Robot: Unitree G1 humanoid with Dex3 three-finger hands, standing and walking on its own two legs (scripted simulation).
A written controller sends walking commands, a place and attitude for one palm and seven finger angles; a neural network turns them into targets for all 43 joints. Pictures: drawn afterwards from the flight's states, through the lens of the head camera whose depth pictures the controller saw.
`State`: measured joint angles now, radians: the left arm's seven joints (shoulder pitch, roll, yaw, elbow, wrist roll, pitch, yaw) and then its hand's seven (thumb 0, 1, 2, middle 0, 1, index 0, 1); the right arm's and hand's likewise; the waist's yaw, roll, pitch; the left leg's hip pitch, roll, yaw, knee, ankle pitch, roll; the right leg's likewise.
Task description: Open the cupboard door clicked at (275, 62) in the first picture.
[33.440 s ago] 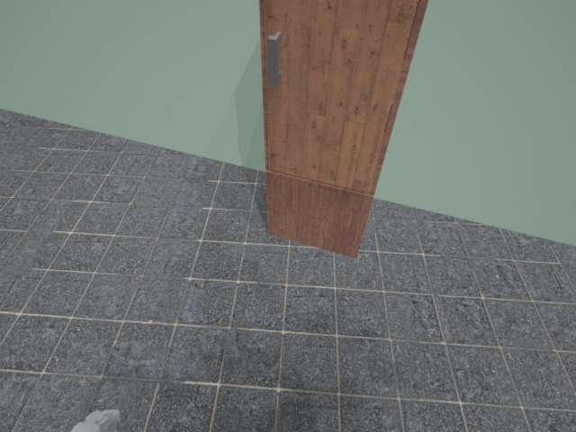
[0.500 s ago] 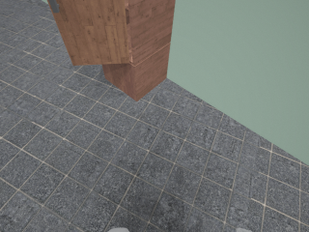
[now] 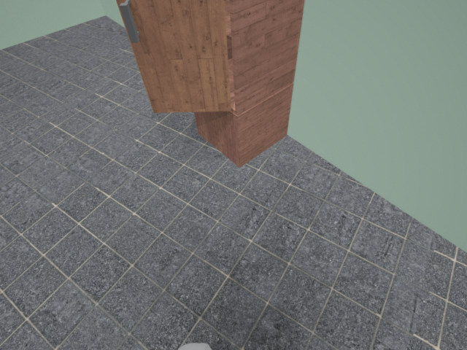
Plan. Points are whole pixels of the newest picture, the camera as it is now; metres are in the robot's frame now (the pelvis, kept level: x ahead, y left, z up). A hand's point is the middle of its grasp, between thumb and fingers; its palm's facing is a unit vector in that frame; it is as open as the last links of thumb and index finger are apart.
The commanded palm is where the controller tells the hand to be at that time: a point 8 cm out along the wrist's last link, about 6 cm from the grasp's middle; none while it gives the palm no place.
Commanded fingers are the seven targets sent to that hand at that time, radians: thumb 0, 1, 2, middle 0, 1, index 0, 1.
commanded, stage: take the last steps up to it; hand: left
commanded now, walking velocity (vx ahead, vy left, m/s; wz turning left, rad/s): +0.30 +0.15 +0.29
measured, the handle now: (131, 21) +1.10 +0.42 +0.07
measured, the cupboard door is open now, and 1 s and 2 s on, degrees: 48 48 48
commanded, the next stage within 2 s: come to a stop and stand still in 1.70 s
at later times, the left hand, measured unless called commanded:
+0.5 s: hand out of the picture -0.06 +0.23 -0.17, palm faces +0.26 -0.95 -0.16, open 7.4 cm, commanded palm none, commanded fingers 0.00 0.90 0.90 -0.20 -0.30 -0.20 -0.30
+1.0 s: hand (129, 232) +0.39 +0.30 -0.15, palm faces +0.00 -0.98 -0.21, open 7.4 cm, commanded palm none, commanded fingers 0.00 0.90 0.90 -0.20 -0.30 -0.20 -0.30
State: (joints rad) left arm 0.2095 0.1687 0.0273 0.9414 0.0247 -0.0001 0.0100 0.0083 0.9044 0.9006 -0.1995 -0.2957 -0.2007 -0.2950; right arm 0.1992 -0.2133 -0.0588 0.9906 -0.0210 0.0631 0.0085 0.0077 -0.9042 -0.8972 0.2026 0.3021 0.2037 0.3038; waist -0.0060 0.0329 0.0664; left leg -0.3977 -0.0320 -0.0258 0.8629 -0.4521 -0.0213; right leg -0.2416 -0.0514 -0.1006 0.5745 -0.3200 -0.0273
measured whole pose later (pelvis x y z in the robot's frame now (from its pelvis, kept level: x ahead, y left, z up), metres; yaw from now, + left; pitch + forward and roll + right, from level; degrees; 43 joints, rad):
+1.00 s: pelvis +0.24 +0.11 -0.01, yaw +3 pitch -1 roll +1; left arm 0.04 0.18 0.04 0.95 0.03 -0.05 -0.02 0.01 0.91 0.90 -0.20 -0.30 -0.20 -0.29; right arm 0.46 -0.15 -0.02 1.17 -0.03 -0.04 -0.01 0.00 -0.91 -0.90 0.20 0.30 0.20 0.30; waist -0.06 0.01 0.08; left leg -0.06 0.02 0.18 0.61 -0.46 0.01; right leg -0.38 -0.05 -0.12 0.62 -0.20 -0.06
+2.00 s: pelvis +0.55 +0.15 +0.01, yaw +3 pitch +0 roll +1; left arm 0.13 0.15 0.04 1.02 0.01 -0.04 0.03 0.00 0.94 0.90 -0.20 -0.30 -0.20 -0.30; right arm 0.28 -0.15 -0.03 1.12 0.00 0.02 -0.02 0.01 -0.91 -0.90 0.20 0.30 0.20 0.30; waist -0.02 0.00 0.09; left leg -0.34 0.03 0.06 0.81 -0.48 -0.05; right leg -0.26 -0.05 -0.13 0.50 -0.24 -0.04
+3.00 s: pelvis +0.53 +0.13 +0.01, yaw +2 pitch -1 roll +0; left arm 0.27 0.15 0.00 1.12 0.00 0.00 0.03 0.01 0.92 0.90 -0.20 -0.30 -0.20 -0.30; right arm 0.32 -0.13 -0.02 1.18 -0.02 0.02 -0.03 0.01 -0.91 -0.90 0.20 0.30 0.20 0.30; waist -0.02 -0.01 0.05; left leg -0.25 0.05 0.02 0.44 -0.17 -0.04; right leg -0.09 0.01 -0.05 0.42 -0.32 -0.02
